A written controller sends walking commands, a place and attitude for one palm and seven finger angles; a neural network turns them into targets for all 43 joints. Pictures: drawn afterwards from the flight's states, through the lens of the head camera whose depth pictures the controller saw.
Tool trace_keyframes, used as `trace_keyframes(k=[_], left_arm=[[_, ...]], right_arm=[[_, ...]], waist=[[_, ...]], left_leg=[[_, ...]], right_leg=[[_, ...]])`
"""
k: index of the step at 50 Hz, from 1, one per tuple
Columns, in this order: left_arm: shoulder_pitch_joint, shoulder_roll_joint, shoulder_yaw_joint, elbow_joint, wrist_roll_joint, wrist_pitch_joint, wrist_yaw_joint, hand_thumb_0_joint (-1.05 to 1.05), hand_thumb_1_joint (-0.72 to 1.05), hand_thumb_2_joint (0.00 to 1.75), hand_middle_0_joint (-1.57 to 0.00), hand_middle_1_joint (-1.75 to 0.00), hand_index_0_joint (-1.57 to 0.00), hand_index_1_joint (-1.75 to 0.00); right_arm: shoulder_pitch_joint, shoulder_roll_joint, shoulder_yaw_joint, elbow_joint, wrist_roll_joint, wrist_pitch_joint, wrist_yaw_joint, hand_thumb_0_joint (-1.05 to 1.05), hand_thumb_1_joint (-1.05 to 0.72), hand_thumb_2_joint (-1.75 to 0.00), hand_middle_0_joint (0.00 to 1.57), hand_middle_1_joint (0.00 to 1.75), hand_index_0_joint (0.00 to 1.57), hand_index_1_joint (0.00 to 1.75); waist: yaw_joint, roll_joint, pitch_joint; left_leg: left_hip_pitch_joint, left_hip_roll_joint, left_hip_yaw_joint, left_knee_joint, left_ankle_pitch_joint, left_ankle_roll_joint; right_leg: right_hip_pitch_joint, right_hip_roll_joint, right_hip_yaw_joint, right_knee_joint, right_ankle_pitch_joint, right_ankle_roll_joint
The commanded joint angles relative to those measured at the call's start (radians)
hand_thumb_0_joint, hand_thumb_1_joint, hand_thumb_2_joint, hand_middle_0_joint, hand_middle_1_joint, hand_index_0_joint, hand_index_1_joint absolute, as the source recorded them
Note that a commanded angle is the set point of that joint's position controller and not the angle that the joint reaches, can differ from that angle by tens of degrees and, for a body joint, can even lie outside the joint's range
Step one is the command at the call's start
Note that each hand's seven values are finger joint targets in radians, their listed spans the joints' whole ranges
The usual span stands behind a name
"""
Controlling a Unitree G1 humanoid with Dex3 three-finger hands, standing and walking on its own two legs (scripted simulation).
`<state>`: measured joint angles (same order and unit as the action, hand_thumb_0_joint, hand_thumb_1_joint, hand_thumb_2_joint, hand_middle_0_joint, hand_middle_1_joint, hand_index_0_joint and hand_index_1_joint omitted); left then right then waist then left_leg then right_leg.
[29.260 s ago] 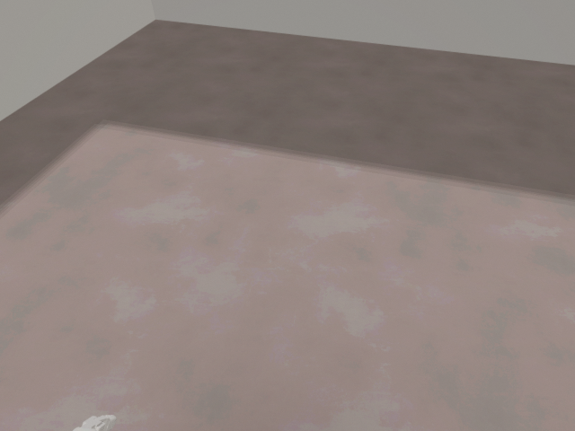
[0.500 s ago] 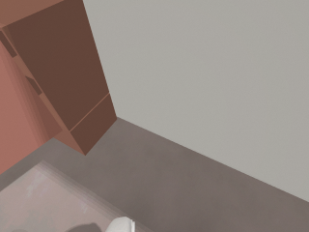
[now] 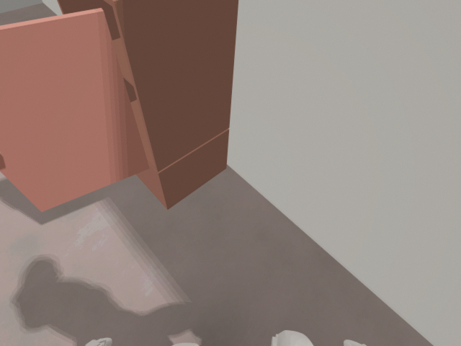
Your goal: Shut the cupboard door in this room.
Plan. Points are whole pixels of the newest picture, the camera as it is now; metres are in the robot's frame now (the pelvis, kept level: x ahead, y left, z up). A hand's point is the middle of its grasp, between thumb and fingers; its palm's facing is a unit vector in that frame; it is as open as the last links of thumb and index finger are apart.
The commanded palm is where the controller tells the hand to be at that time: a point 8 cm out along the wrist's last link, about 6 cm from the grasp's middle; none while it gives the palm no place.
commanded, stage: turn to face it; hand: left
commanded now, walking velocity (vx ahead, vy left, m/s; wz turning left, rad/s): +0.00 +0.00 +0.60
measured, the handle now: out of the picture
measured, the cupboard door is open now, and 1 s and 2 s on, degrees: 78 78 78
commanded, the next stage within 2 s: take the last steps up to it in 0.84 s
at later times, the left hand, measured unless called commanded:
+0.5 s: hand out of the picture +0.04 +0.14 -0.14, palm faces +0.30 -0.91 -0.28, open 7.4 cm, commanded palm none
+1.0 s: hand out of the picture -0.10 +0.19 -0.17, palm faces +0.54 -0.80 -0.26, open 7.4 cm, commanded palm none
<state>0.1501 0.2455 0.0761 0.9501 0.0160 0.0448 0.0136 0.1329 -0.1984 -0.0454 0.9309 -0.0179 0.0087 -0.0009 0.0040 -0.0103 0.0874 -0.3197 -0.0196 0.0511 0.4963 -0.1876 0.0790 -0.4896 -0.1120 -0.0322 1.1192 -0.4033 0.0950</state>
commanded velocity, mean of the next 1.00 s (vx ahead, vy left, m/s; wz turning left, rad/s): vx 0.02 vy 0.01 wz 0.42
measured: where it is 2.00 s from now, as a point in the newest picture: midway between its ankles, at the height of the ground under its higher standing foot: outside the picture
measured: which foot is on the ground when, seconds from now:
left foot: down 0.00-0.28, up 0.30-0.70, down 0.72-1.00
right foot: up 0.00-0.26, down 0.28-0.72, up 0.74-1.00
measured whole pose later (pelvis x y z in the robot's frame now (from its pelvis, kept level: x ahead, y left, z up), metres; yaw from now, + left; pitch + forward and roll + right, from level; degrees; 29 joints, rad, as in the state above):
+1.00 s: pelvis -0.03 -0.03 +0.00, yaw +30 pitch -1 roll -1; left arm 0.20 0.26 0.05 0.99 0.01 0.06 0.02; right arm 0.12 -0.19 -0.03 0.96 -0.02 0.01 -0.01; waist 0.03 -0.01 0.08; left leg -0.16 -0.02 0.00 0.44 -0.26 0.04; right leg -0.41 -0.09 -0.04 0.96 -0.44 0.09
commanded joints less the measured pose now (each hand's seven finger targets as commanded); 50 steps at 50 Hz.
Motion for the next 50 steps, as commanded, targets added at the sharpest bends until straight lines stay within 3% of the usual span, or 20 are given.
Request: trace_keyframes(k=[1, 7, 12, 13, 14, 15, 16, 17, 20, 30, 32, 34, 35, 36, 37, 38, 39, 42, 47, 50], left_arm=[[0.016, 0.068, 0.016, -0.075, 0.001, -0.012, 0.005, 0.00, 0.90, 0.90, -0.20, -0.30, -0.20, -0.30], [-0.064, 0.071, 0.008, -0.134, -0.007, -0.016, 0.011, 0.00, 0.90, 0.90, -0.20, -0.30, -0.20, -0.30], [0.042, 0.090, 0.008, -0.125, -0.016, -0.033, 0.016, 0.00, 0.90, 0.90, -0.20, -0.30, -0.20, -0.30], [0.083, 0.126, 0.016, -0.120, -0.011, -0.040, 0.021, 0.00, 0.90, 0.90, -0.20, -0.30, -0.20, -0.30], [0.100, 0.212, 0.033, -0.124, 0.006, -0.047, 0.027, 0.00, 0.90, 0.90, -0.20, -0.30, -0.20, -0.30], [0.072, 0.240, 0.029, -0.144, 0.005, -0.043, 0.027, 0.00, 0.90, 0.90, -0.20, -0.30, -0.20, -0.30], [0.011, 0.213, 0.019, -0.162, 0.002, -0.041, 0.028, 0.00, 0.90, 0.90, -0.20, -0.30, -0.20, -0.30], [-0.035, 0.164, 0.021, -0.167, -0.002, -0.049, 0.034, 0.00, 0.90, 0.90, -0.20, -0.30, -0.20, -0.30], [-0.056, 0.111, -0.001, -0.166, -0.002, -0.057, 0.022, 0.00, 0.90, 0.90, -0.20, -0.30, -0.20, -0.30], [0.153, 0.191, 0.024, -0.081, 0.014, -0.047, 0.015, 0.00, 0.90, 0.90, -0.20, -0.30, -0.20, -0.30], [0.141, 0.196, 0.028, -0.067, 0.014, -0.044, 0.013, 0.00, 0.90, 0.90, -0.20, -0.30, -0.20, -0.30], [0.112, 0.194, 0.026, -0.066, 0.001, -0.039, 0.011, 0.00, 0.90, 0.90, -0.20, -0.30, -0.20, -0.30], [0.108, 0.159, 0.020, -0.077, -0.008, -0.033, 0.008, 0.00, 0.90, 0.90, -0.20, -0.30, -0.20, -0.30], [0.090, 0.087, -0.002, -0.110, -0.011, -0.031, 0.001, 0.00, 0.90, 0.90, -0.20, -0.30, -0.20, -0.30], [0.036, 0.082, -0.015, -0.119, -0.005, -0.019, 0.010, 0.00, 0.90, 0.90, -0.20, -0.30, -0.20, -0.30], [0.023, 0.081, -0.012, -0.104, -0.004, -0.012, 0.012, 0.00, 0.90, 0.90, -0.20, -0.30, -0.20, -0.30], [0.020, 0.082, -0.009, -0.081, -0.007, -0.009, 0.013, 0.00, 0.90, 0.90, -0.20, -0.30, -0.20, -0.30], [0.059, 0.092, -0.006, -0.037, -0.008, -0.012, 0.000, 0.00, 0.90, 0.90, -0.20, -0.30, -0.20, -0.30], [0.044, 0.075, -0.015, -0.025, -0.008, -0.012, 0.003, 0.00, 0.90, 0.90, -0.20, -0.30, -0.20, -0.30], [0.025, 0.054, -0.021, -0.034, -0.006, -0.017, -0.002, 0.00, 0.90, 0.90, -0.20, -0.30, -0.20, -0.30]], right_arm=[[0.070, -0.198, -0.063, -0.052, -0.002, -0.007, -0.005, 0.00, -0.90, -0.90, 0.20, 0.30, 0.20, 0.30], [0.108, -0.210, -0.079, -0.044, -0.008, 0.008, -0.002, 0.00, -0.90, -0.90, 0.20, 0.30, 0.20, 0.30], [0.049, -0.202, -0.084, -0.066, 0.001, 0.019, 0.002, 0.00, -0.90, -0.90, 0.20, 0.30, 0.20, 0.30], [0.047, -0.169, -0.081, -0.074, 0.008, 0.020, 0.006, 0.00, -0.90, -0.90, 0.20, 0.30, 0.20, 0.30], [0.048, -0.109, -0.073, -0.090, 0.017, 0.019, 0.011, 0.00, -0.90, -0.90, 0.20, 0.30, 0.20, 0.30], [0.023, -0.135, -0.077, -0.102, 0.005, 0.022, 0.011, 0.00, -0.90, -0.90, 0.20, 0.30, 0.20, 0.30], [0.044, -0.147, -0.084, -0.096, -0.002, 0.031, 0.016, 0.00, -0.90, -0.90, 0.20, 0.30, 0.20, 0.30], [0.066, -0.139, -0.086, -0.078, -0.004, 0.045, 0.018, 0.00, -0.90, -0.90, 0.20, 0.30, 0.20, 0.30], [0.108, -0.123, -0.077, -0.040, -0.006, 0.053, 0.029, 0.00, -0.90, -0.90, 0.20, 0.30, 0.20, 0.30], [-0.053, -0.096, -0.035, -0.076, 0.008, 0.039, 0.023, 0.00, -0.90, -0.90, 0.20, 0.30, 0.20, 0.30], [-0.025, -0.099, -0.031, -0.067, 0.011, 0.030, 0.018, 0.00, -0.90, -0.90, 0.20, 0.30, 0.20, 0.30], [0.040, -0.126, -0.035, -0.045, 0.008, 0.019, 0.017, 0.00, -0.90, -0.90, 0.20, 0.30, 0.20, 0.30], [0.079, -0.194, -0.049, -0.035, 0.004, 0.007, 0.013, 0.00, -0.90, -0.90, 0.20, 0.30, 0.20, 0.30], [0.128, -0.298, -0.074, -0.033, -0.001, 0.001, 0.007, 0.00, -0.90, -0.90, 0.20, 0.30, 0.20, 0.30], [0.167, -0.320, -0.075, -0.018, 0.007, 0.013, 0.001, 0.00, -0.90, -0.90, 0.20, 0.30, 0.20, 0.30], [0.140, -0.285, -0.066, -0.009, 0.001, 0.011, -0.009, 0.00, -0.90, -0.90, 0.20, 0.30, 0.20, 0.30], [0.086, -0.255, -0.059, -0.015, -0.001, 0.007, -0.019, 0.00, -0.90, -0.90, 0.20, 0.30, 0.20, 0.30], [0.006, -0.204, -0.039, -0.032, 0.001, 0.002, -0.024, 0.00, -0.90, -0.90, 0.20, 0.30, 0.20, 0.30], [0.057, -0.192, -0.037, -0.009, 0.004, -0.005, -0.024, 0.00, -0.90, -0.90, 0.20, 0.30, 0.20, 0.30], [0.075, -0.190, -0.040, 0.003, -0.003, -0.007, -0.018, 0.00, -0.90, -0.90, 0.20, 0.30, 0.20, 0.30]], waist=[[-0.022, 0.114, -0.137], [-0.046, 0.132, -0.138], [0.009, 0.132, -0.173], [0.029, 0.047, -0.196], [0.042, -0.211, -0.185], [0.041, -0.239, -0.140], [0.002, -0.122, -0.098], [-0.022, -0.181, -0.094], [-0.050, -0.171, -0.036], [0.056, -0.219, -0.102], [0.039, -0.232, -0.122], [-0.006, -0.178, -0.158], [-0.036, -0.013, -0.202], [-0.068, 0.285, -0.221], [-0.087, 0.250, -0.210], [-0.074, 0.225, -0.174], [-0.058, 0.293, -0.135], [-0.012, 0.194, -0.100], [-0.018, 0.128, -0.105], [-0.024, 0.162, -0.097]], left_leg=[[0.153, 0.245, -0.318, -0.197, 0.213, 0.085], [0.161, 0.242, -0.432, -0.157, 0.237, 0.113], [-0.002, 0.156, -0.438, -0.061, 0.245, 0.045], [-0.110, 0.099, -0.398, 0.017, 0.111, -0.007], [-0.293, -0.032, -0.214, 0.218, -0.186, -0.089], [-0.289, -0.066, -0.128, 0.439, -0.377, -0.115], [-0.259, -0.032, -0.154, 0.593, -0.331, -0.109], [-0.260, -0.009, -0.161, 0.660, -0.299, -0.113], [-0.264, 0.022, -0.107, 0.752, -0.173, -0.143], [-0.100, 0.024, 0.017, 0.296, -0.289, -0.145], [-0.018, 0.018, 0.037, 0.161, -0.245, -0.135], [0.158, 0.020, 0.041, -0.056, -0.032, -0.118], [0.333, 0.125, -0.065, -0.124, 0.167, -0.082], [0.461, 0.385, -0.389, -0.126, 0.567, 0.043], [0.388, 0.441, -0.358, -0.108, 0.719, 0.115], [0.344, 0.406, -0.305, -0.111, 0.724, 0.131], [0.301, 0.354, -0.281, -0.114, 0.704, 0.123], [0.276, 0.272, -0.200, -0.109, 0.640, 0.084], [0.293, 0.262, -0.222, -0.142, 0.596, 0.087], [0.256, 0.254, -0.255, -0.175, 0.342, 0.098]], right_leg=[[-0.039, -0.001, 0.028, -0.050, 0.030, 0.014], [0.015, 0.040, 0.034, -0.247, -0.054, 0.005], [0.329, 0.084, 0.011, -0.636, 0.115, -0.023], [0.465, 0.007, 0.072, -0.778, 0.159, -0.045], [0.553, -0.250, 0.312, -0.876, 0.115, -0.136], [0.403, -0.398, 0.403, -0.887, 0.212, -0.230], [0.288, -0.364, 0.305, -0.876, 0.221, -0.252], [0.263, -0.317, 0.259, -0.872, 0.229, -0.226], [0.275, -0.202, 0.056, -0.806, 0.394, -0.180], [0.441, -0.246, -0.021, -0.691, 0.699, -0.217], [0.431, -0.248, -0.031, -0.644, 0.707, -0.197], [0.352, -0.212, -0.095, -0.546, 0.620, -0.126], [0.211, -0.159, -0.139, -0.407, 0.448, -0.073], [-0.055, -0.028, -0.154, -0.216, -0.128, -0.007], [-0.034, -0.024, -0.059, -0.121, -0.264, -0.016], [-0.033, -0.029, -0.024, -0.076, -0.234, -0.018], [-0.037, -0.030, -0.001, -0.053, -0.188, -0.015], [-0.020, -0.005, -0.005, -0.047, -0.071, -0.014], [0.005, 0.015, -0.004, -0.136, -0.027, -0.003], [0.051, 0.031, -0.023, -0.238, -0.052, -0.009]])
